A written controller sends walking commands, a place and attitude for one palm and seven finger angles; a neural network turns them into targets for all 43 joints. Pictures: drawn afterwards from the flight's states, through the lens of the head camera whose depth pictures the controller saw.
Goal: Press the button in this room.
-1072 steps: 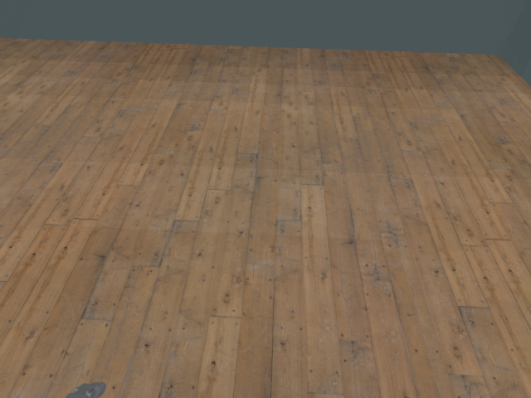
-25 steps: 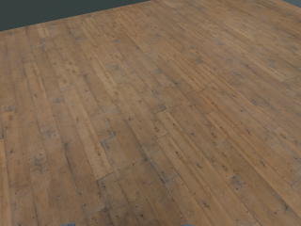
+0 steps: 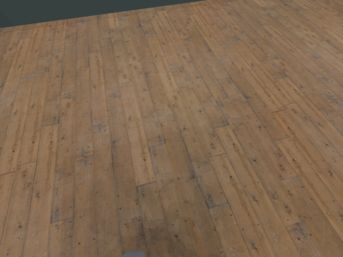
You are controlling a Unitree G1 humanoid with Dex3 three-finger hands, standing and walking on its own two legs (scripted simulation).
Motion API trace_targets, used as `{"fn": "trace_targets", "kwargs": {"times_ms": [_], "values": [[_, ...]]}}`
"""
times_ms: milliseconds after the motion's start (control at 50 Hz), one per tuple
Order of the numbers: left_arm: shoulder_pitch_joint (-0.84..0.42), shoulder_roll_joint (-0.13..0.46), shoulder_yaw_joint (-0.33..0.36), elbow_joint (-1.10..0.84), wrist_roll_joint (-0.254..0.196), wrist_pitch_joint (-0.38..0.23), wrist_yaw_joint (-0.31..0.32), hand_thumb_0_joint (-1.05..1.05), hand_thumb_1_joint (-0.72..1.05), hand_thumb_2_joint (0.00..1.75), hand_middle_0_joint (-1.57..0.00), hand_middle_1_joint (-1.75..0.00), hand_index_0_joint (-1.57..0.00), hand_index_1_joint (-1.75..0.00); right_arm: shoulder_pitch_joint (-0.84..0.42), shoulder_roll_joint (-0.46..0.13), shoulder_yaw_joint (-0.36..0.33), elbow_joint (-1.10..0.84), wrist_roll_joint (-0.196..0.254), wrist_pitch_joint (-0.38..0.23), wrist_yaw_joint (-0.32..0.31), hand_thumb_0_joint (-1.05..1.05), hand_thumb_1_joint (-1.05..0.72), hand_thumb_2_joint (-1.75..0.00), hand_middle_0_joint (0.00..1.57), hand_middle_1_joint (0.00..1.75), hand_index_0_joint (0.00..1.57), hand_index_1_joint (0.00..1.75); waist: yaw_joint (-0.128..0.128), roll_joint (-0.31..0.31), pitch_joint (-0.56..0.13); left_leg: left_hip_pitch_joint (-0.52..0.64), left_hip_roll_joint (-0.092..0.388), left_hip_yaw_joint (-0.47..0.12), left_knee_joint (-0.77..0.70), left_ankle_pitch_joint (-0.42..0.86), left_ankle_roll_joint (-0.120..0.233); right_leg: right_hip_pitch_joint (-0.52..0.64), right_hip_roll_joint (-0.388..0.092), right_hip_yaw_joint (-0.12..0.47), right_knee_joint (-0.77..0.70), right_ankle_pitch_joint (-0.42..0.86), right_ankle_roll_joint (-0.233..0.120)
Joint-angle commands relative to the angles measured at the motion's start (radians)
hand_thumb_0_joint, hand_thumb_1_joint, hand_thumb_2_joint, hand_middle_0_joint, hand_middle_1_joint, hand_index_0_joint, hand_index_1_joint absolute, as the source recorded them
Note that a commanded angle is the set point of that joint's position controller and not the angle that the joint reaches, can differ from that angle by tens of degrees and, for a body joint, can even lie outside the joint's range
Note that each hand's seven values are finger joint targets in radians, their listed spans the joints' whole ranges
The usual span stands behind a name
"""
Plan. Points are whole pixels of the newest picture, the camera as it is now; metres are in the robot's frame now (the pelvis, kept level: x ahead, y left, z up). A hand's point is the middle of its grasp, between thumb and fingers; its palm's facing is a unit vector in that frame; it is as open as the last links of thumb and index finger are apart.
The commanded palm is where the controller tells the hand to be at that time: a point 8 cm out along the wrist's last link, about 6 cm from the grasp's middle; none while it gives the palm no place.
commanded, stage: turn or walk to find it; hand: left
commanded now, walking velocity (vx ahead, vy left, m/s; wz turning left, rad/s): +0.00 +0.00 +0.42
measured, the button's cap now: out of the picture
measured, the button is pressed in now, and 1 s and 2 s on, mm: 0 0 0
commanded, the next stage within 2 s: none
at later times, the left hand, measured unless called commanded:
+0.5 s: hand out of the picture +0.05 +0.21 -0.15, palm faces +0.22 -0.93 -0.28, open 7.4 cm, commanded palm none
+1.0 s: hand out of the picture -0.11 +0.21 -0.19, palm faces +0.47 -0.85 -0.25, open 7.4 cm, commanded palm none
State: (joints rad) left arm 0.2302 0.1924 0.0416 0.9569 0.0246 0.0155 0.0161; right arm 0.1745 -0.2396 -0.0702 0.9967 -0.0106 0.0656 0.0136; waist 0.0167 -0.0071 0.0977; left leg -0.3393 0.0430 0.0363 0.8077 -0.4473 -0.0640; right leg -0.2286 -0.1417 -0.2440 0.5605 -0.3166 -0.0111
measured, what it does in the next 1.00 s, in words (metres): steps on the spot, turning left: left foot, then right foot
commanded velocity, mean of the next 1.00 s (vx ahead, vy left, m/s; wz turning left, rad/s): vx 0.00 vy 0.00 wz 0.42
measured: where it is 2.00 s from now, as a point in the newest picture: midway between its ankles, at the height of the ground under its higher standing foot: outside the picture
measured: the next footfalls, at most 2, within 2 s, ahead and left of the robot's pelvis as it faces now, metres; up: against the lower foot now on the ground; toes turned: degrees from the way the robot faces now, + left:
left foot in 0.06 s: +0.02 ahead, +0.14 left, +0.00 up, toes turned +7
right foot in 0.46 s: +0.06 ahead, -0.11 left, +0.00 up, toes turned +5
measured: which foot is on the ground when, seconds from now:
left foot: up 0.00-0.04, down 0.06-0.48, up 0.50-0.92, down 0.94-1.00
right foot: down 0.00-0.08, up 0.10-0.44, down 0.46-0.94, up 0.96-1.00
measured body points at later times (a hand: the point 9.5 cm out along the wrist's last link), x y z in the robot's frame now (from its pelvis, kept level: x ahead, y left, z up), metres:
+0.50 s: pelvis -0.01 -0.02 -0.01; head +0.02 -0.04 +0.44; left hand +0.04 +0.25 -0.13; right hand +0.11 -0.24 -0.17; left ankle -0.02 +0.13 -0.73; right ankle +0.03 -0.11 -0.74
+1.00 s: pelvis -0.04 +0.00 -0.01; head -0.02 +0.04 +0.44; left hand -0.13 +0.25 -0.17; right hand +0.15 -0.19 -0.14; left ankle -0.10 +0.10 -0.74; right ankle +0.01 -0.12 -0.71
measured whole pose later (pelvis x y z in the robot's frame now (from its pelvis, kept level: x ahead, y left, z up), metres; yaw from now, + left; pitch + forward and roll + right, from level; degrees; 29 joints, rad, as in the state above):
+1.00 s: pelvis -0.04 +0.00 -0.01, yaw +25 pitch +0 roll +0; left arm 0.24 0.26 0.07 1.00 0.01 0.07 0.02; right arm 0.15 -0.19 -0.05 0.97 -0.02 0.02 0.01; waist 0.03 -0.06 0.08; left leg -0.24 0.02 0.07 0.60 -0.35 0.02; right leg -0.38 -0.15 -0.17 0.86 -0.50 0.05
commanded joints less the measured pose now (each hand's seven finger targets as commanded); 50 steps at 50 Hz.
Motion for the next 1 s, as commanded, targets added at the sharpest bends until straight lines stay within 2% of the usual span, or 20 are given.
{"fn": "trace_targets", "kwargs": {"times_ms": [0, 20, 40, 60, 80, 180, 340, 400, 420, 440, 460, 500, 540, 580, 760, 860, 880, 920, 940, 980], "values": [[0.032, 0.233, 0.061, -0.030, -0.002, -0.012, 0.012, 0.00, 0.90, 0.90, -0.20, -0.30, -0.20, -0.30, 0.009, -0.052, 0.000, -0.077, 0.002, -0.043, -0.004, 0.00, -0.90, -0.90, 0.20, 0.30, 0.20, 0.30, -0.011, -0.177, -0.148, 0.093, -0.017, 0.065, -0.292, 0.154, 0.023, 0.114, -0.208, 0.137, -0.049, 0.488, -0.065], [0.032, 0.215, 0.058, -0.033, -0.010, -0.007, 0.009, 0.00, 0.90, 0.90, -0.20, -0.30, -0.20, -0.30, 0.039, -0.087, -0.008, -0.071, 0.000, -0.052, -0.002, 0.00, -0.90, -0.90, 0.20, 0.30, 0.20, 0.30, -0.033, -0.089, -0.169, 0.222, 0.011, 0.032, -0.410, 0.291, 0.040, 0.025, -0.175, 0.098, 0.045, 0.399, -0.016], [0.044, 0.164, 0.052, -0.053, -0.015, 0.000, 0.004, 0.00, 0.90, 0.90, -0.20, -0.30, -0.20, -0.30, 0.068, -0.174, -0.028, -0.076, -0.007, -0.060, -0.003, 0.00, -0.90, -0.90, 0.20, 0.30, 0.20, 0.30, -0.048, 0.154, -0.201, 0.366, 0.202, -0.221, -0.458, 0.521, 0.115, -0.172, -0.060, 0.045, 0.230, 0.093, 0.052], [0.009, 0.113, 0.031, -0.088, -0.012, 0.005, 0.002, 0.00, 0.90, 0.90, -0.20, -0.30, -0.20, -0.30, 0.112, -0.245, -0.042, -0.068, -0.005, -0.054, -0.008, 0.00, -0.90, -0.90, 0.20, 0.30, 0.20, 0.30, -0.068, 0.311, -0.167, 0.366, 0.370, -0.371, -0.470, 0.801, 0.227, -0.314, 0.013, 0.078, 0.392, -0.346, 0.086], [-0.065, 0.122, 0.026, -0.090, -0.008, 0.020, 0.013, 0.00, 0.90, 0.90, -0.20, -0.30, -0.20, -0.30, 0.140, -0.231, -0.041, -0.043, -0.008, -0.055, -0.023, 0.00, -0.90, -0.90, 0.20, 0.30, 0.20, 0.30, -0.099, 0.303, -0.160, 0.301, 0.358, -0.375, -0.476, 0.795, 0.249, -0.312, 0.012, 0.176, 0.479, -0.334, 0.084], [-0.028, 0.132, 0.034, -0.039, -0.013, 0.016, -0.008, 0.00, 0.90, 0.90, -0.20, -0.30, -0.20, -0.30, -0.010, -0.158, -0.016, -0.085, -0.006, -0.062, -0.031, 0.00, -0.90, -0.90, 0.20, 0.30, 0.20, 0.30, -0.021, 0.158, -0.117, 0.237, 0.196, -0.192, -0.456, 0.711, 0.209, -0.292, 0.030, 0.202, 0.538, -0.115, 0.095], [-0.058, 0.111, 0.024, -0.080, -0.018, 0.010, -0.003, 0.00, 0.90, 0.90, -0.20, -0.30, -0.20, -0.30, 0.000, -0.164, -0.034, -0.093, -0.014, -0.049, -0.024, 0.00, -0.90, -0.90, 0.20, 0.30, 0.20, 0.30, -0.038, 0.183, -0.121, 0.190, 0.186, -0.279, -0.422, 0.667, 0.223, -0.164, 0.082, 0.185, 0.218, -0.135, 0.094], [0.036, 0.117, 0.028, -0.060, -0.019, -0.004, -0.002, 0.00, 0.90, 0.90, -0.20, -0.30, -0.20, -0.30, -0.037, -0.162, -0.039, -0.106, -0.010, -0.044, -0.021, 0.00, -0.90, -0.90, 0.20, 0.30, 0.20, 0.30, 0.009, 0.169, -0.141, 0.087, 0.140, -0.285, -0.353, 0.570, 0.182, 0.017, 0.105, 0.159, -0.017, 0.036, 0.086], [0.074, 0.139, 0.034, -0.051, -0.015, -0.013, 0.000, 0.00, 0.90, 0.90, -0.20, -0.30, -0.20, -0.30, -0.036, -0.139, -0.037, -0.112, -0.004, -0.044, -0.019, 0.00, -0.90, -0.90, 0.20, 0.30, 0.20, 0.30, 0.027, 0.109, -0.152, 0.019, 0.094, -0.260, -0.287, 0.458, 0.141, 0.120, 0.073, 0.180, -0.145, 0.128, 0.079], [0.102, 0.219, 0.046, -0.052, 0.000, -0.026, 0.009, 0.00, 0.90, 0.90, -0.20, -0.30, -0.20, -0.30, -0.012, -0.079, -0.031, -0.122, 0.005, -0.045, -0.012, 0.00, -0.90, -0.90, 0.20, 0.30, 0.20, 0.30, 0.036, -0.113, -0.171, -0.135, -0.012, -0.158, -0.114, 0.206, 0.075, 0.244, -0.119, 0.371, -0.241, 0.170, 0.025], [0.096, 0.281, 0.057, -0.065, 0.005, -0.026, 0.012, 0.00, 0.90, 0.90, -0.20, -0.30, -0.20, -0.30, -0.030, -0.047, -0.025, -0.154, 0.002, -0.043, -0.011, 0.00, -0.90, -0.90, 0.20, 0.30, 0.20, 0.30, 0.042, -0.296, -0.120, -0.236, -0.105, -0.077, 0.102, -0.148, 0.036, 0.189, -0.329, 0.560, -0.279, 0.275, -0.092], [0.004, 0.240, 0.057, -0.096, -0.007, -0.023, 0.016, 0.00, 0.90, 0.90, -0.20, -0.30, -0.20, -0.30, -0.026, -0.096, -0.043, -0.123, -0.006, -0.016, -0.009, 0.00, -0.90, -0.90, 0.20, 0.30, 0.20, 0.30, 0.012, -0.214, -0.041, -0.202, -0.047, -0.146, 0.371, -0.080, 0.048, -0.042, -0.305, 0.540, -0.347, 0.020, -0.133], [-0.089, 0.177, 0.040, -0.118, -0.007, -0.021, 0.017, 0.00, 0.90, 0.90, -0.20, -0.30, -0.20, -0.30, 0.022, -0.081, -0.041, -0.081, -0.011, -0.011, 0.004, 0.00, -0.90, -0.90, 0.20, 0.30, 0.20, 0.30, -0.039, -0.115, -0.017, -0.191, -0.016, -0.119, 0.432, 0.041, 0.035, -0.074, -0.212, 0.364, -0.312, 0.039, -0.093], [-0.081, 0.158, 0.036, -0.123, -0.004, -0.028, 0.017, 0.00, 0.90, 0.90, -0.20, -0.30, -0.20, -0.30, 0.053, -0.071, -0.034, -0.067, -0.012, -0.009, 0.007, 0.00, -0.90, -0.90, 0.20, 0.30, 0.20, 0.30, -0.037, -0.154, -0.043, -0.179, -0.013, -0.087, 0.429, 0.089, 0.016, -0.039, -0.181, 0.280, -0.294, 0.112, -0.081], [0.078, 0.215, 0.052, -0.043, 0.006, -0.023, 0.014, 0.00, 0.90, 0.90, -0.20, -0.30, -0.20, -0.30, -0.051, -0.036, -0.005, -0.086, 0.001, -0.025, 0.002, 0.00, -0.90, -0.90, 0.20, 0.30, 0.20, 0.30, 0.047, -0.174, -0.119, -0.111, -0.011, 0.006, 0.046, -0.033, 0.002, 0.167, -0.228, 0.222, -0.200, 0.444, -0.130], [0.034, 0.227, 0.061, -0.029, -0.001, -0.012, 0.013, 0.00, 0.90, 0.90, -0.20, -0.30, -0.20, -0.30, 0.035, -0.041, 0.001, -0.065, 0.004, -0.044, -0.005, 0.00, -0.90, -0.90, 0.20, 0.30, 0.20, 0.30, -0.007, -0.170, -0.168, 0.080, -0.016, 0.059, -0.277, 0.119, 0.022, 0.118, -0.220, 0.152, -0.075, 0.430, -0.077], [0.028, 0.210, 0.060, -0.032, -0.010, -0.006, 0.011, 0.00, 0.90, 0.90, -0.20, -0.30, -0.20, -0.30, 0.068, -0.069, -0.006, -0.058, 0.003, -0.052, -0.004, 0.00, -0.90, -0.90, 0.20, 0.30, 0.20, 0.30, -0.032, -0.088, -0.177, 0.207, 0.006, 0.031, -0.411, 0.249, 0.037, 0.025, -0.189, 0.108, 0.013, 0.350, -0.025], [-0.011, 0.106, 0.031, -0.091, -0.013, 0.009, 0.001, 0.00, 0.90, 0.90, -0.20, -0.30, -0.20, -0.30, 0.120, -0.234, -0.041, -0.061, -0.007, -0.055, -0.011, 0.00, -0.90, -0.90, 0.20, 0.30, 0.20, 0.30, -0.067, 0.320, -0.131, 0.310, 0.366, -0.392, -0.515, 0.662, 0.221, -0.331, 0.013, 0.071, 0.358, -0.320, 0.087], [-0.074, 0.121, 0.026, -0.097, -0.006, 0.024, 0.008, 0.00, 0.90, 0.90, -0.20, -0.30, -0.20, -0.30, 0.134, -0.223, -0.039, -0.044, -0.009, -0.054, -0.022, 0.00, -0.90, -0.90, 0.20, 0.30, 0.20, 0.30, -0.087, 0.275, -0.118, 0.247, 0.368, -0.389, -0.516, 0.630, 0.250, -0.324, 0.003, 0.163, 0.457, -0.307, 0.084], [-0.093, 0.129, 0.037, -0.068, -0.012, 0.023, -0.001, 0.00, 0.90, 0.90, -0.20, -0.30, -0.20, -0.30, 0.045, -0.172, -0.025, -0.055, -0.011, -0.054, -0.034, 0.00, -0.90, -0.90, 0.20, 0.30, 0.20, 0.30, -0.050, 0.224, -0.063, 0.202, 0.273, -0.300, -0.497, 0.619, 0.239, -0.346, 0.010, 0.209, 0.538, -0.187, 0.085]]}}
